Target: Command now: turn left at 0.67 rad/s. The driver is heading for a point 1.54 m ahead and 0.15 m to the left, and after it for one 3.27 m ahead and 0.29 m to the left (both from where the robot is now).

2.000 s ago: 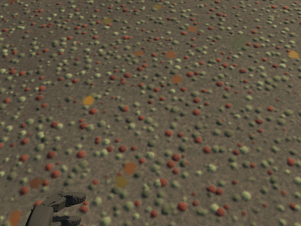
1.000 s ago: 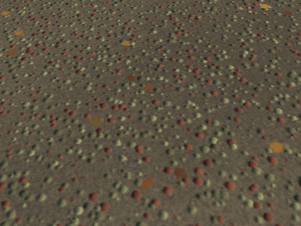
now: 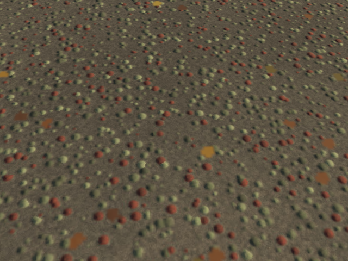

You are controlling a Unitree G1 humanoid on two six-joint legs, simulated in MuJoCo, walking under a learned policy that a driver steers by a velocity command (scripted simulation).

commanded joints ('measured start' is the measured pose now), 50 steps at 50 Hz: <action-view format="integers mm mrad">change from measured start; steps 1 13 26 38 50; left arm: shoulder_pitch -9 -65 43 466 456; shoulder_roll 169 117 145 94 -28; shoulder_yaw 62 53 36 14 -10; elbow -55 -73 -25 68 -11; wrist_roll -24 -8 -58 -44 -25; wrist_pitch -3 -61 -133 -126 -122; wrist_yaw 10 -13 -67 -29 -14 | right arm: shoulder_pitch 41 -20 -27 -303 254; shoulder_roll -96 -214 -173 -48 -250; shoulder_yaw -32 -66 -18 8 -75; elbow -69 -145 -91 -213 -115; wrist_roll -1 -6 -36 -30 -19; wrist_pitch -14 -1 -53 -185 -153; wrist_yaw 7 -54 -15 23 -29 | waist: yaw -7 16 -10 112 -111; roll -62 112 219 -81 275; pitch -133 -158 37 56 -559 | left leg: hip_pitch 44 342 103 -512 1006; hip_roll -32 106 157 -61 332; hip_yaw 19 -446 -475 -121 -728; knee -234 -323 -455 149 -276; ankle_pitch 194 761 -294 204 -288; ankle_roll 53 264 254 23 238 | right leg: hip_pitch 148 -402 -174 291 -451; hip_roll -269 54 -28 -157 91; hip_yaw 126 217 80 596 396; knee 40 422 94 -349 716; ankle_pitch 576 -41 -67 -23 -92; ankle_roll -111 149 -22 -225 -15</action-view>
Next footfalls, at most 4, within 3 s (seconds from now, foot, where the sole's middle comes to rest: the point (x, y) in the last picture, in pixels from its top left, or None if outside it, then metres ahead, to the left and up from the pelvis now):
0.04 left None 0.02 0.11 -0.77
0.58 right None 0.13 -0.09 -0.77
0.98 left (123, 246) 0.52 0.18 -0.77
1.36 right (216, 180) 0.80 -0.20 -0.77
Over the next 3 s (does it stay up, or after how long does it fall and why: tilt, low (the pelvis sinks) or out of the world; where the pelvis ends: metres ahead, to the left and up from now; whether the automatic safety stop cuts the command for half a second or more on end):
stays up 1.62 0.21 0.01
